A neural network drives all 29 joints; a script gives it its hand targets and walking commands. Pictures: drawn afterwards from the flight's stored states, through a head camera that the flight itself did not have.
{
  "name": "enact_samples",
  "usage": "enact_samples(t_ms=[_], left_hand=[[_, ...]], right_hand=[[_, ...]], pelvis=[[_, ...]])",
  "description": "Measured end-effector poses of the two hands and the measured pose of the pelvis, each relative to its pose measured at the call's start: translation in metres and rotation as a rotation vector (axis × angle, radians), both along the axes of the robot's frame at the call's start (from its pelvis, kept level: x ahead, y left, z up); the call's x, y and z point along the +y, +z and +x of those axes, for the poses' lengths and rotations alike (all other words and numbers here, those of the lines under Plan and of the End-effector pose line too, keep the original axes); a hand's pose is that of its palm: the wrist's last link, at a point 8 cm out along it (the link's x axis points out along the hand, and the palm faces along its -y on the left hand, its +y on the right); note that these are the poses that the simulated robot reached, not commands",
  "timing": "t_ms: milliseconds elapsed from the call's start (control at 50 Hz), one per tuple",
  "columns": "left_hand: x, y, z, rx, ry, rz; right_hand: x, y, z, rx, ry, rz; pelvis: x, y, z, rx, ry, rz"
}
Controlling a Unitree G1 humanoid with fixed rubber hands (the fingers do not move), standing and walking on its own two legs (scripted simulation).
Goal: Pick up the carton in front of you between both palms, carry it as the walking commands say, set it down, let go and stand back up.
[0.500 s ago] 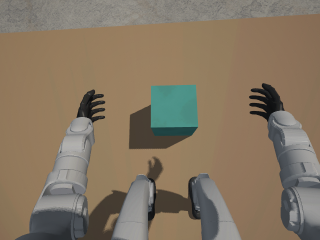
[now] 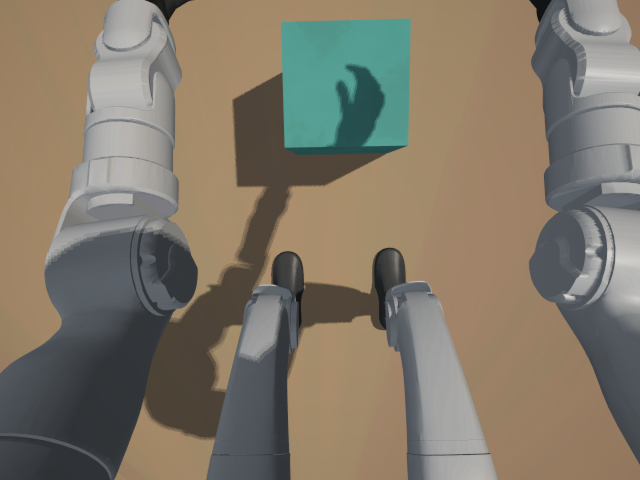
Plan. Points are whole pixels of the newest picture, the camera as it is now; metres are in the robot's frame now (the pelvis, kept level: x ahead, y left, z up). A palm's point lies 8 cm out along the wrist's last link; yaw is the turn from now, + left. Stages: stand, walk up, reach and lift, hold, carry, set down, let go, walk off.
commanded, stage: reach and lift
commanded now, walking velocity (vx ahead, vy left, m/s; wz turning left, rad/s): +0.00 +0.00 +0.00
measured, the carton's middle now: (343, 99) +0.54 -0.01 -0.53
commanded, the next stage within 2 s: none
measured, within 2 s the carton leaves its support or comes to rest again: leaves its support in 1.74 s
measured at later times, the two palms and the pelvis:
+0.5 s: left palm (225, 85) +0.53 +0.18 -0.36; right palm (476, 81) +0.52 -0.21 -0.36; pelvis -0.02 +0.01 -0.20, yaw +0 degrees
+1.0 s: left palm (243, 92) +0.54 +0.17 -0.46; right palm (443, 86) +0.54 -0.19 -0.46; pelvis -0.03 +0.01 -0.29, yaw +0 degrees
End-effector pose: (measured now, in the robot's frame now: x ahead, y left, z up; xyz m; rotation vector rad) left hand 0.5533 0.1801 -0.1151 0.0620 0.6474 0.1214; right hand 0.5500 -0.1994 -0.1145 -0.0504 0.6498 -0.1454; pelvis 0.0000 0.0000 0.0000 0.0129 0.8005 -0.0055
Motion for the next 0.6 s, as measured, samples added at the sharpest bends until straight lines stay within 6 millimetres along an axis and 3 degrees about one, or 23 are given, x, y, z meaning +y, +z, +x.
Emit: enact_samples(t_ms=[100,180,280,420,520,600], left_hand=[[-0.001,-0.033,-0.005,0.026,0.01,-0.011],[-0.002,-0.072,-0.015,0.053,0.022,-0.022],[-0.004,-0.131,-0.018,0.052,0.016,-0.011],[-0.005,-0.211,-0.018,0.035,0.003,0.019],[-0.005,-0.252,-0.021,0.027,0.003,0.011],[-0.006,-0.277,-0.02,0.044,0.005,-0.002]], right_hand=[[0.004,-0.031,-0.003,0.02,-0.005,0.009],[0.004,-0.072,-0.017,0.063,-0.014,0.011],[0.0,-0.132,-0.027,0.073,-0.038,0.009],[-0.009,-0.21,-0.026,0.036,-0.043,-0.006],[-0.011,-0.249,-0.025,0.015,-0.052,0.005],[-0.006,-0.275,-0.023,0.034,-0.046,0.016]], pelvis=[[0.002,-0.009,0.013,0.069,0.005,-0.002],[0.003,-0.031,0.018,0.124,0.007,-0.005],[0.004,-0.083,0.014,0.17,0.008,-0.011],[0.006,-0.163,-0.008,0.116,0.0,-0.004],[0.007,-0.211,-0.028,0.031,-0.003,0.002],[0.006,-0.237,-0.04,-0.032,-0.004,0.005]])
